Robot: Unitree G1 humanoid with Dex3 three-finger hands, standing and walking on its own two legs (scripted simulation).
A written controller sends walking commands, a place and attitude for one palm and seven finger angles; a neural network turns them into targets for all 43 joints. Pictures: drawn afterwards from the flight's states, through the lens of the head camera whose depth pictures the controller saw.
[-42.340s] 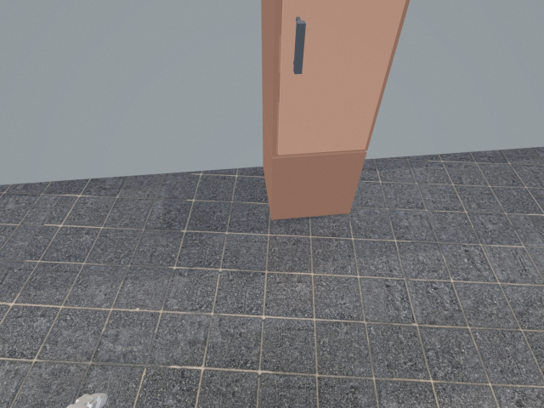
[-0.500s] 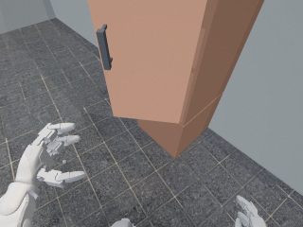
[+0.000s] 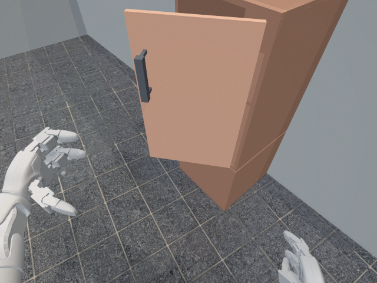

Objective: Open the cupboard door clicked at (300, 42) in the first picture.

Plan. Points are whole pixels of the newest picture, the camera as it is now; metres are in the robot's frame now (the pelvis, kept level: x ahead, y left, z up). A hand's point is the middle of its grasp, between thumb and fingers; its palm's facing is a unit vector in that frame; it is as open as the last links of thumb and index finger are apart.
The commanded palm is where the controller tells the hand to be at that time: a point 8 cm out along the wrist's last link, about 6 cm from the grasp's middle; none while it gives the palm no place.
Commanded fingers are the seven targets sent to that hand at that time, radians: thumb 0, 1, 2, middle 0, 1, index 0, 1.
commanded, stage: raise the hand with hooked fingers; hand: left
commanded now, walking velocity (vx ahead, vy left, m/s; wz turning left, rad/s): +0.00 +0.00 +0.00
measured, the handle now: (144, 76) +0.64 +0.19 +0.10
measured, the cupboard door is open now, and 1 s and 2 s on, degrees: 39 39 39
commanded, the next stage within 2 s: move the hooked fingers beside the handle in 0.60 s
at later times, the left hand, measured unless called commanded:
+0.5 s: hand (70, 164) +0.29 +0.26 +0.12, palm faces -0.04 -1.00 -0.03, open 14.0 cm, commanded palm +0.26 +0.31 +0.12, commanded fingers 0.00 -0.50 0.30 -0.30 -1.20 -0.30 -1.20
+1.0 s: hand (80, 144) +0.34 +0.25 +0.13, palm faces -0.06 -1.00 -0.01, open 14.0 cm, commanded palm +0.33 +0.31 +0.12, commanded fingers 0.00 -0.50 0.30 -0.30 -1.20 -0.30 -1.20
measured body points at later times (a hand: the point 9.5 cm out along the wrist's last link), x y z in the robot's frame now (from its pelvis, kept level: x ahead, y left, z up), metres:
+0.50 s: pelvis +0.00 -0.01 +0.00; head +0.01 -0.01 +0.45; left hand +0.29 +0.31 +0.13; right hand +0.15 -0.26 -0.07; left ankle +0.03 +0.11 -0.72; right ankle -0.01 -0.12 -0.72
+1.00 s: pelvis -0.01 -0.01 +0.00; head +0.02 -0.01 +0.45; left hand +0.34 +0.31 +0.13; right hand +0.14 -0.26 -0.08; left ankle +0.03 +0.11 -0.72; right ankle -0.01 -0.12 -0.72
